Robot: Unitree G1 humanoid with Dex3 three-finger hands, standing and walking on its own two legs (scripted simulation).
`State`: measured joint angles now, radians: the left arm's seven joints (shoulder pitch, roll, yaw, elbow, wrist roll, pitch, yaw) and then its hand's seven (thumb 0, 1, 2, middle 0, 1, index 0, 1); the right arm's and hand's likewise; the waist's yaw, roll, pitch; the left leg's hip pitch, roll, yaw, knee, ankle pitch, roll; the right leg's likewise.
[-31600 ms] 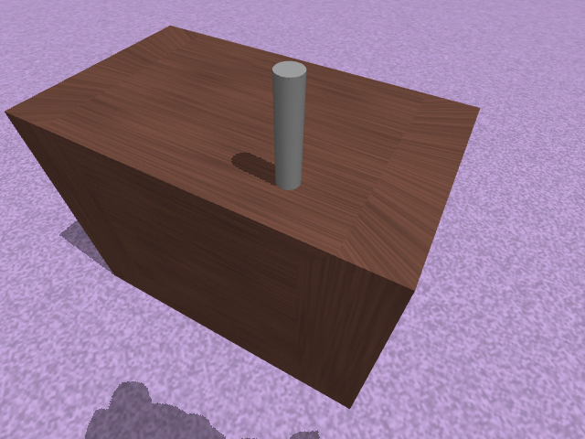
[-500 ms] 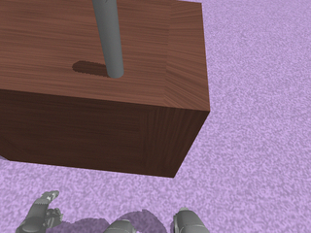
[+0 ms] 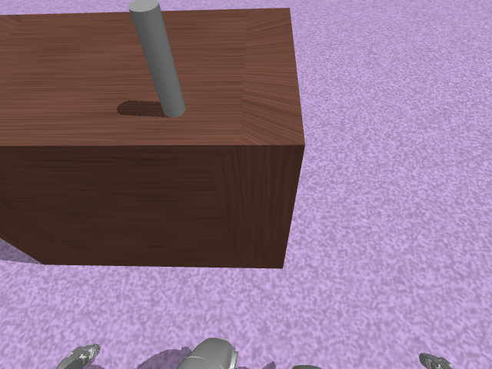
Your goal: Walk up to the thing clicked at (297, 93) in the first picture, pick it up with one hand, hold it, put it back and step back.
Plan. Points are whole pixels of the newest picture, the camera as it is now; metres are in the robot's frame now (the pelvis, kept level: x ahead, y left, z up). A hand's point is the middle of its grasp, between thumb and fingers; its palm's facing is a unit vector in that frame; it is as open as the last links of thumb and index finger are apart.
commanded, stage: step back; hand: left
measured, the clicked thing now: (161, 65) +0.65 +0.22 +0.10
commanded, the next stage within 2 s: none
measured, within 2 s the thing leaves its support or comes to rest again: neither
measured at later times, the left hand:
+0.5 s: hand out of the picture -0.08 +0.29 -0.16, palm faces +0.04 -0.93 -0.36, open 7.4 cm
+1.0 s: hand out of the picture -0.21 +0.25 -0.13, palm faces +0.06 -0.89 -0.44, open 7.4 cm
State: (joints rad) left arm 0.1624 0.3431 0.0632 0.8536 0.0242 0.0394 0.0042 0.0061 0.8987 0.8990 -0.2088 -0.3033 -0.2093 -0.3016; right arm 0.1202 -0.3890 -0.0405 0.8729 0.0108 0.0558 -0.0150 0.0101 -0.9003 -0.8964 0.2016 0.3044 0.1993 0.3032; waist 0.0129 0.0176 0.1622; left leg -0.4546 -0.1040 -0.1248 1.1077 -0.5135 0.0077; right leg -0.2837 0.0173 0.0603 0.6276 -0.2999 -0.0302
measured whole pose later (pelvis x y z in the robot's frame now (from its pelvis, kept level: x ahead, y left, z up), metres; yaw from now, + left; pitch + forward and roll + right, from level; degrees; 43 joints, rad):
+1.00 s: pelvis -0.32 -0.03 -0.01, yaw +5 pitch -1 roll +1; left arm 0.12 0.37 0.08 0.77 0.04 0.05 0.02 0.01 0.90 0.90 -0.21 -0.30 -0.21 -0.30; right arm 0.24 -0.39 -0.04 0.90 -0.02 0.04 -0.03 0.01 -0.90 -0.90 0.20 0.30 0.20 0.30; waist -0.01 0.01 0.17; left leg -0.31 -0.04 -0.06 0.80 -0.48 -0.02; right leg -0.38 -0.04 -0.05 0.65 -0.26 -0.03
